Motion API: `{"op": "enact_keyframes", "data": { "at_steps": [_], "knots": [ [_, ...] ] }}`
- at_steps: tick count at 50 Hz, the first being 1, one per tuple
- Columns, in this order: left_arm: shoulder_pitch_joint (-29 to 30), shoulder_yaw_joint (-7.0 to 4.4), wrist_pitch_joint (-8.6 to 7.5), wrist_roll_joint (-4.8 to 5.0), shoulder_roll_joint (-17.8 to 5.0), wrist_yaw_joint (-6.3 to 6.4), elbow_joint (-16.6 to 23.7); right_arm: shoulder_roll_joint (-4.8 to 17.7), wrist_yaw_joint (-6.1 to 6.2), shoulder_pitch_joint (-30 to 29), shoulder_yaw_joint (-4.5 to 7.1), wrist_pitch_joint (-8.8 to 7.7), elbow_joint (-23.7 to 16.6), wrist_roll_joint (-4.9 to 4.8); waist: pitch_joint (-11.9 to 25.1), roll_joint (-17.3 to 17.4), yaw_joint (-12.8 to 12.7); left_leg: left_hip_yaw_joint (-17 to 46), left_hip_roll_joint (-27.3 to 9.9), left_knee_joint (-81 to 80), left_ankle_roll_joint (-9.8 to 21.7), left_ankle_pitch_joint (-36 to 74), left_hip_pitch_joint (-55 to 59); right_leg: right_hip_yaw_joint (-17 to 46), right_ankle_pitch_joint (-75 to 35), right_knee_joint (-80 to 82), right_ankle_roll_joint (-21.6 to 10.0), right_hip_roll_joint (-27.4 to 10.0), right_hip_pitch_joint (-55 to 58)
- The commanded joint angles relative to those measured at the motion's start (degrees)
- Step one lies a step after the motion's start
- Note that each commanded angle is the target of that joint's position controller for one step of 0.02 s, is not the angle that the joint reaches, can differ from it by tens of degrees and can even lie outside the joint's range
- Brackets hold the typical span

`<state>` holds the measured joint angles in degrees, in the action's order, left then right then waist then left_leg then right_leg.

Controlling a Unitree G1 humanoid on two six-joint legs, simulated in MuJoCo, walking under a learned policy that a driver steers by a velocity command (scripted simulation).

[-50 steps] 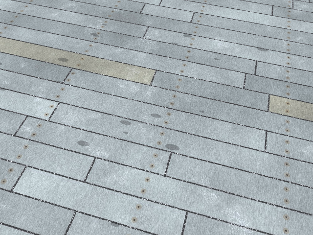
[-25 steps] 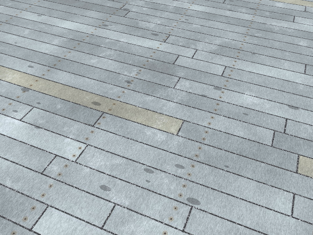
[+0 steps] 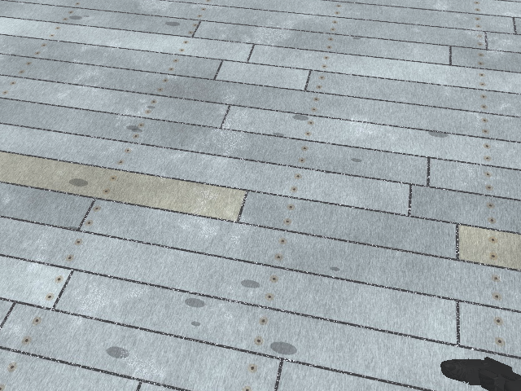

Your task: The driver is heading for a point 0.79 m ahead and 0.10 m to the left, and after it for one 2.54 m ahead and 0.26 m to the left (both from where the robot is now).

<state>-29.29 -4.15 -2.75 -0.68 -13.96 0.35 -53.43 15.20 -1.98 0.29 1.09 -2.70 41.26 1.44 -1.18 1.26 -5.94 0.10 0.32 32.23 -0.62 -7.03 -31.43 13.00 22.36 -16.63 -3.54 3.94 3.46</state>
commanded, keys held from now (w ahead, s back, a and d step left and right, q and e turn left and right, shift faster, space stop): w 0.16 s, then w+q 0.84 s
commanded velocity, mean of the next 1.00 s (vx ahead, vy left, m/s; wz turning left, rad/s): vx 0.50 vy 0.00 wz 0.24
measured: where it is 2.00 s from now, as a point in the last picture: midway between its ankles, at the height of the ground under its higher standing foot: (238, 235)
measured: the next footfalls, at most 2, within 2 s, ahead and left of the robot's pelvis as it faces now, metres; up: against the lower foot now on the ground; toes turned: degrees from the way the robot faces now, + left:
left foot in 0.04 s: +0.18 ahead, +0.11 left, +0.00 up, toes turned -2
right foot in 0.48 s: +0.41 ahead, -0.12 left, +0.00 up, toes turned +1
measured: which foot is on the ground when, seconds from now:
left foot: up 0.00-0.02, down 0.04-0.48, up 0.50-0.96, down 0.98-1.00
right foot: down 0.00-0.04, up 0.06-0.46, down 0.48-1.00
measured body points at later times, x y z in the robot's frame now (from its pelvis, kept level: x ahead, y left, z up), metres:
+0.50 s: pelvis +0.27 -0.02 +0.00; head +0.30 -0.03 +0.44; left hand +0.50 +0.20 -0.08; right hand +0.21 -0.28 -0.15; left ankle +0.15 +0.11 -0.72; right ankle +0.37 -0.11 -0.74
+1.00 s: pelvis +0.53 +0.04 -0.02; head +0.56 +0.07 +0.43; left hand +0.41 +0.28 -0.16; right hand +0.81 -0.11 -0.11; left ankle +0.60 +0.13 -0.74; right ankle +0.38 -0.12 -0.72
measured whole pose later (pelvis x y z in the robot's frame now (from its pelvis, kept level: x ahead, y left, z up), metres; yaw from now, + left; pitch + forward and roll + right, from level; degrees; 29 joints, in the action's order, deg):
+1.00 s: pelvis +0.53 +0.04 -0.02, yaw +20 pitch +1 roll -1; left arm -23.6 -2.9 -3.1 -1.2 -14.3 0.8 -53.1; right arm 14.5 -3.6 0.5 2.8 -0.9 42.2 2.9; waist -3.8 -0.2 -3.1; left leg -6.6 1.8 34.2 8.4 -9.0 -27.4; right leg -16.9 25.9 -33.9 2.1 -6.1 1.8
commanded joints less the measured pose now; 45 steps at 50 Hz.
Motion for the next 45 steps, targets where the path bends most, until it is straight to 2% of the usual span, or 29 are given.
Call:
{"op": "enact_keyframes", "data": {
  "at_steps": [1, 2, 3, 4, 5, 6, 8, 9, 11, 12, 13, 16, 19, 21, 22, 23, 24, 25, 26, 27, 28, 29, 30, 31, 34, 35, 38, 42, 45],
  "knots": [
    [3.5, -2.41, -1.06, 0.28, -11.1, 0.08, 3.5, 8.4, 1.78, 10.5, 2.65, -1.81, -0.4, -0.06, 5.4, -6.0, 9.5, -1.7, 2.3, -5.5, 3.5, 0.1, 24.7, 4.1, -48.4, -15.8, -2.9, -8.4, -9.4],
    [3.6, -1.91, -1.52, 0.76, -9.1, -0.36, 4.6, 11.8, 2.81, 19.3, 3.58, -2.44, 0.7, 1.12, 12.3, -1.9, 12.9, 7.2, -7.1, -6.7, 6.1, -7.9, 37.9, 1.7, -37.1, -29.8, -1.9, -5.3, -16.6],
    [-3.0, -0.41, -1.59, 2.88, -2.2, -0.34, 6.2, 17.2, 3.11, 23.7, 4.89, -2.04, 1.0, 2.61, 21.9, 13.1, 11.1, 34.1, -24.1, -11.0, 12.2, -18.9, 53.2, -4.8, -1.8, -48.3, 0.1, 3.1, -32.9],
    [-2.6, -0.91, -1.18, 0.67, -6.7, -0.07, 5.1, 14.4, 2.76, 21.5, 4.65, -1.28, 1.7, 1.35, 18.8, 11.0, 9.6, 44.7, -25.2, -16.3, 14.0, -21.8, 47.0, -5.2, 5.9, -54.7, -0.8, 0.9, -37.8],
    [1.4, -1.1, -0.93, -0.27, -7.2, -0.31, 4.8, 9.7, 2.47, 17.1, 3.6, -1.22, 1.3, 0.86, 9.2, 4.4, 8.3, 36.1, -22.7, -16.9, 13.3, -21.7, 38.4, -5.3, 1.2, -55.8, -1.2, -2.1, -38.9],
    [5.4, -0.69, -0.99, -0.71, -6.1, -0.83, 5.3, 6.4, 2.12, 14.6, 2.8, -1.51, 1.5, 0.77, 4.2, 0.7, 8.2, 27.9, -19.5, -17.9, 12.6, -15.3, 31.9, -6.0, -2.3, -53.3, -1.2, -3.9, -38.2],
    [8.1, -0.53, -0.35, -1.66, -5.2, -1.69, 6.3, 4.9, 2.21, 14.7, 2.12, -2.06, 3.3, 0.61, 0.9, 3.8, 6.6, 18.4, -15.1, -20.0, 11.6, -5.0, 25.2, -7.0, -3.2, -49.2, -0.5, -5.5, -36.1],
    [8.4, -0.39, 0.07, -1.87, -4.9, -2.0, 6.4, 5.0, 1.93, 15.5, 2.1, -2.58, 4.3, 0.36, 0.6, 5.1, 6.0, 16.7, -14.2, -20.2, 12.1, 0.5, 23.8, -7.3, -2.9, -47.4, -0.1, -5.5, -34.8],
    [10.7, -0.11, 0.43, -2.3, -4.4, -2.4, 7.2, 4.3, 1.36, 18.0, 1.87, -3.51, 6.3, -0.57, 0.0, 4.4, 5.4, 13.2, -12.6, -20.4, 12.6, 10.9, 24.1, -9.6, -3.6, -43.7, 0.6, -6.1, -35.7],
    [12.4, 0.28, 0.47, -2.32, -3.6, -2.66, 8.3, 5.4, 1.36, 18.2, 2.13, -3.58, 6.8, -0.95, 0.5, 5.4, 4.7, 12.8, -12.8, -21.1, 13.3, 10.2, 24.5, -11.1, -4.9, -40.2, 1.4, -6.7, -36.6],
    [15.6, 0.7, 0.39, -2.42, -3.3, -2.83, 9.3, 5.3, 1.41, 18.9, 2.21, -3.46, 7.2, -1.16, -0.3, 4.7, 5.5, 12.2, -12.0, -22.2, 13.8, 10.2, 23.5, -12.1, -7.0, -36.8, 2.2, -7.5, -37.0],
    [23.5, 2.04, 0.01, -1.58, -2.0, -3.35, 12.0, 6.4, 1.35, 19.6, 2.66, -2.74, 8.2, -1.05, -2.0, 4.8, 6.4, 8.6, -9.3, -22.7, 12.5, 9.2, 19.1, -14.5, -12.9, -23.8, 3.8, -6.4, -31.6],
    [27.0, 1.92, -0.23, -1.0, -3.9, -2.79, 13.3, 8.2, 1.08, 22.3, 3.3, -2.3, 9.4, -1.14, -1.5, 3.7, 7.3, 10.5, -10.3, -21.0, 11.2, 11.2, 19.6, -15.2, -16.8, -18.8, 4.1, -4.9, -26.6],
    [26.2, 1.62, -0.62, -1.01, -4.8, -2.1, 13.5, 9.1, 1.17, 22.2, 3.63, -2.02, 9.6, -1.12, -0.9, 3.3, 6.2, 12.6, -11.3, -18.1, 10.3, 10.5, 20.2, -14.7, -15.9, -15.7, 3.4, -4.6, -22.3],
    [23.4, 1.33, -0.95, -1.19, -5.2, -1.66, 12.7, 9.3, 1.26, 21.9, 3.71, -1.89, 9.7, -1.17, -0.2, 2.3, 4.6, 12.4, -10.5, -14.7, 9.4, 11.4, 19.6, -14.9, -15.7, -12.5, 2.9, -3.9, -17.4],
    [18.0, 0.58, -1.55, -1.74, -7.0, -0.95, 10.9, 8.4, 1.28, 22.6, 3.52, -1.91, 9.9, -1.14, 2.5, 0.1, 2.7, 10.6, -7.6, -6.9, 8.3, 13.8, 17.9, -14.3, -14.1, -10.1, 1.8, -3.8, -9.1],
    [9.5, -0.61, -2.29, -2.9, -11.0, -0.04, 9.7, 6.4, 1.25, 21.6, 3.0, -2.11, 8.5, -1.46, 8.1, -5.3, -1.4, 7.1, -3.5, 7.4, 6.6, 7.4, 12.1, -4.5, -6.6, -6.4, -0.7, -13.0, 1.4],
    [5.1, -1.88, -2.0, -3.54, -17.0, 0.54, 9.7, 0.3, 1.56, 24.9, 1.73, -1.97, 6.2, -2.68, 14.6, -16.6, -0.9, 0.4, 3.7, 24.3, 4.5, -19.3, -1.7, 15.7, 3.1, -0.2, -4.9, -28.3, 13.1],
    [6.6, -1.78, -1.1, -2.1, -14.8, 0.56, 9.5, 5.3, 2.06, 25.9, 2.97, -0.87, 6.9, -1.46, 13.5, -13.4, 0.4, 2.2, 2.1, 32.6, 5.4, -23.0, -6.1, 24.5, 9.7, 3.1, -7.8, -30.0, 7.7],
    [11.5, -0.37, -1.0, -1.6, -9.6, 0.3, 10.5, 6.2, 1.85, 24.1, 3.48, -0.26, 7.5, -0.84, 6.5, -7.6, 2.6, 4.0, -1.0, 34.8, 6.0, -18.5, -7.1, 17.6, 10.5, 3.7, -7.0, -27.0, 2.0],
    [14.7, 0.35, -1.35, -1.24, -6.7, 0.02, 10.7, 4.7, 1.29, 22.3, 3.3, -0.1, 7.5, -0.77, 2.4, -6.3, 3.8, 3.7, -2.7, 33.9, 5.7, -14.6, -6.5, 9.9, 2.8, 4.8, -6.2, -24.1, -3.0],
    [14.4, 1.07, -1.86, -1.38, -4.4, -0.19, 10.3, 4.1, 1.04, 21.0, 3.48, 0.22, 7.9, -0.27, -0.2, -5.9, 4.3, 4.1, -3.9, 32.2, 5.5, -12.7, -4.4, 2.6, -9.4, 4.7, -3.8, -21.2, -6.4],
    [15.1, 0.94, -2.09, -1.09, -4.9, 0.17, 9.9, 3.3, 0.56, 21.8, 3.43, 0.91, 7.6, 0.07, 0.9, -8.6, 5.9, 2.9, -4.2, 31.7, 4.6, -11.8, -3.7, -0.3, -10.1, 5.7, -4.0, -20.5, -7.1],
    [14.7, 0.81, -2.61, -0.91, -4.9, 0.2, 9.5, 3.1, 0.17, 21.1, 3.39, 1.55, 7.5, 0.45, 0.6, -8.5, 6.1, 2.5, -4.6, 32.1, 4.0, -10.5, -3.2, -2.4, -14.1, 6.5, -4.4, -20.0, -8.5],
    [11.6, 0.6, -3.73, -0.41, -4.8, 0.09, 7.8, 2.1, -0.79, 15.5, 3.37, 2.45, 5.5, 0.43, -0.2, -5.1, 6.0, 2.1, -4.9, 31.2, 3.2, -6.5, -7.1, -9.1, -25.4, 7.0, -4.8, -19.4, -6.6],
    [11.1, 0.29, -3.79, -0.33, -5.8, 0.16, 7.2, 1.4, -1.14, 13.7, 3.12, 2.61, 4.3, 0.57, -0.2, -6.3, 6.2, 1.8, -5.3, 29.5, 2.7, -4.6, -8.6, -10.1, -25.1, 7.6, -5.4, -20.2, -6.3],
    [10.1, 0.31, -3.62, -0.55, -5.1, 0.03, 6.0, 1.2, -2.01, 7.5, 2.66, 2.66, 2.1, 0.48, -2.1, -5.8, 5.5, 0.3, -5.2, 21.6, 2.1, 1.4, -9.4, -16.0, -26.9, 8.3, -4.9, -18.6, -6.4],
    [8.7, -0.35, -3.43, -0.6, -7.6, 0.27, 4.8, 1.0, -2.96, 0.3, 1.8, 2.46, -0.9, 0.56, -3.9, -6.1, 4.4, -3.9, -4.4, 8.9, 3.9, 4.9, -3.2, -21.4, -28.4, 8.3, -3.6, -18.9, -6.8],
    [6.0, -0.67, -2.47, -0.57, -8.9, 0.62, 3.3, 2.2, -2.85, -2.0, 2.01, 2.48, -2.2, 0.97, -4.2, -5.7, 3.9, -7.1, -2.1, 4.6, 6.6, -0.1, -0.9, -24.3, -40.1, 3.6, -2.7, -19.8, -1.4]
  ]
}}
Keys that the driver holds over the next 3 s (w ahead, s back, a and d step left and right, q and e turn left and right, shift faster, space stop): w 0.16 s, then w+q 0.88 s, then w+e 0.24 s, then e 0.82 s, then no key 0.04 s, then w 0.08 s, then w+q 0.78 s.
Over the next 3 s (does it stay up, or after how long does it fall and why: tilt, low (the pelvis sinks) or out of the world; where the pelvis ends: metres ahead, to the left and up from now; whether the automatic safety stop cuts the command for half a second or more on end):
stays up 1.15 0.23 -0.02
